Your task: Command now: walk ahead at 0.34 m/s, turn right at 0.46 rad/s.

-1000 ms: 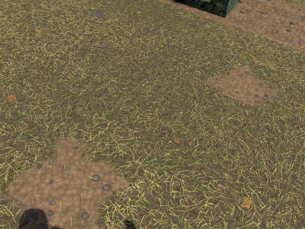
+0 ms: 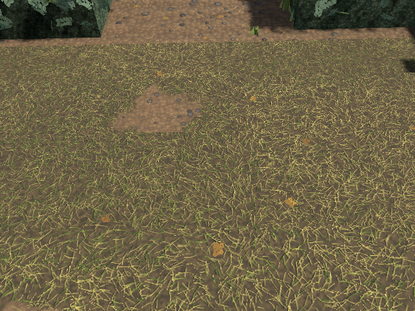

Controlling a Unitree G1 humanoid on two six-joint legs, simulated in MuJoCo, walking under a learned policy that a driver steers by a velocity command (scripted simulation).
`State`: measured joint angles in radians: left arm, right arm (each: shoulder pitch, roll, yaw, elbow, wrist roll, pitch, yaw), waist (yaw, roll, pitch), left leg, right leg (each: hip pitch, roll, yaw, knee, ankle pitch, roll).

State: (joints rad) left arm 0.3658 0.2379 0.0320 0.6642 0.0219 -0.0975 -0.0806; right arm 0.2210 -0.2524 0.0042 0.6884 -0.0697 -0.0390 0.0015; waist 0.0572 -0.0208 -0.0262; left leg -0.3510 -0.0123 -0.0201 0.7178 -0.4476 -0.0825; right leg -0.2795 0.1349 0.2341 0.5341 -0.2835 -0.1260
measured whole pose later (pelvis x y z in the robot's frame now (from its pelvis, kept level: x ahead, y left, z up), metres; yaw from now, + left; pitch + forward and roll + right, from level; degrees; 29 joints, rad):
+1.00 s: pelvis +0.52 -0.04 -0.20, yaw -6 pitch +1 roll -3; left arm 0.43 0.21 0.02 0.97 0.09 -0.09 -0.07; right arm -0.02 -0.24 0.03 0.77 -0.07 -0.07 0.06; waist 0.08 0.03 0.01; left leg -0.59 0.04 -0.01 0.57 0.07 0.09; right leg 0.08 0.03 -0.09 0.33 -0.42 -0.01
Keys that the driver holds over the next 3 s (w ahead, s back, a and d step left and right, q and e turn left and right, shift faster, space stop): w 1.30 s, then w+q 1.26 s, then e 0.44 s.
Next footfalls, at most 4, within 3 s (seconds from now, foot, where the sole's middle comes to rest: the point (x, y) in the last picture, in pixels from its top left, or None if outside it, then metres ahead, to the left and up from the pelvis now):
0.08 left None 0.00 0.13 -0.78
0.58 right None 0.39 -0.15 -0.96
1.02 left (220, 265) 0.75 0.05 -0.96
1.54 right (274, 246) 0.84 -0.17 -0.96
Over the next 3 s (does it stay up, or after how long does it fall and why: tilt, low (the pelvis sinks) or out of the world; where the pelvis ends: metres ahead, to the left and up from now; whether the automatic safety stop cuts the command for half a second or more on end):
stays up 1.43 0.16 -0.37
